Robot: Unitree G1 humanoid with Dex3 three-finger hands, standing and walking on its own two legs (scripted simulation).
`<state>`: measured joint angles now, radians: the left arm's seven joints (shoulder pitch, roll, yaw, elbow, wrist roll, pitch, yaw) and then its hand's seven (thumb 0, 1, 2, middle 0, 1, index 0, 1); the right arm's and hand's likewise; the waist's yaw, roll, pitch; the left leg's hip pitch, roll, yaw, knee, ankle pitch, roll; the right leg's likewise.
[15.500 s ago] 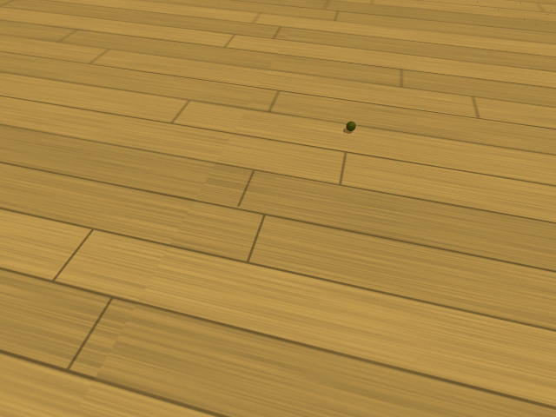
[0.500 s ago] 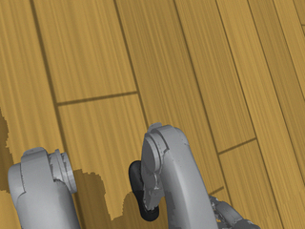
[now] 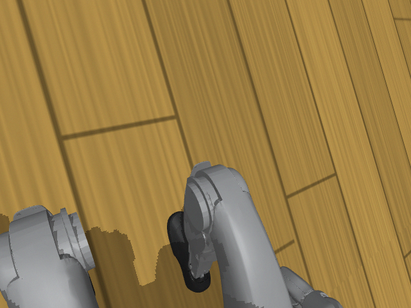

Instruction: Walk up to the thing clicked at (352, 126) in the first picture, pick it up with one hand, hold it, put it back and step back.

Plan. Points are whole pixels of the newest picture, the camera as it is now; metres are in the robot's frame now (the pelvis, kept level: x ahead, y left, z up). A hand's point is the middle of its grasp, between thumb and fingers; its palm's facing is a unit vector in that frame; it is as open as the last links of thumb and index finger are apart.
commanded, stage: rest palm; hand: left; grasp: from above
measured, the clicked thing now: out of the picture +0.40 +0.37 -0.26
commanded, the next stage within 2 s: close in 0.08 s
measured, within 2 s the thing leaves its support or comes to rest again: neither
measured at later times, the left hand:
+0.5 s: hand out of the picture +0.40 +0.35 -0.24, palm faces -0.41 -0.14 -0.90, open 13.2 cm
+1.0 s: hand out of the picture +0.39 +0.35 -0.25, palm faces -0.45 -0.17 -0.88, open 11.7 cm
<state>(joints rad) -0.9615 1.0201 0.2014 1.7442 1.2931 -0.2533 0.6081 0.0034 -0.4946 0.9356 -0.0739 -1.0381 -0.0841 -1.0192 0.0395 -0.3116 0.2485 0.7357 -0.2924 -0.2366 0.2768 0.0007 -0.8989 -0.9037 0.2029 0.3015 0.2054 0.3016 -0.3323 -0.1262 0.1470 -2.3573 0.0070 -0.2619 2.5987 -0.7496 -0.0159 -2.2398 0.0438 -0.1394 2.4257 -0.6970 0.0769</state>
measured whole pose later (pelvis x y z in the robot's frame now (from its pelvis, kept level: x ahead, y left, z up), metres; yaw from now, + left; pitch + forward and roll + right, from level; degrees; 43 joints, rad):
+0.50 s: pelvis -0.01 +0.00 +0.00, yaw -1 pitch +26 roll -15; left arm -0.97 1.01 0.13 1.76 1.32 -0.26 0.70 0.00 -0.34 0.85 -0.16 -0.98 -0.18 -0.95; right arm 0.02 -0.35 0.26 0.75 -0.30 -0.24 0.25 0.00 -0.89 -0.90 0.20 0.30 0.20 0.30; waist -0.32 -0.15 0.14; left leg -2.36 0.02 -0.27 2.60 -0.72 0.00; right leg -2.23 0.06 -0.15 2.41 -0.66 0.07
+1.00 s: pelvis -0.01 +0.00 +0.00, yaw -1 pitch +25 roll -15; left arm -0.94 1.04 0.16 1.73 1.31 -0.33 0.65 0.00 -0.12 0.67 -0.32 -0.88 -0.36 -0.83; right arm 0.01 -0.34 0.29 0.71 -0.31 -0.24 0.27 0.00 -0.89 -0.90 0.20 0.30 0.21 0.30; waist -0.31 -0.15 0.18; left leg -2.33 0.01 -0.29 2.61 -0.74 -0.02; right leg -2.21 0.05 -0.16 2.41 -0.67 0.08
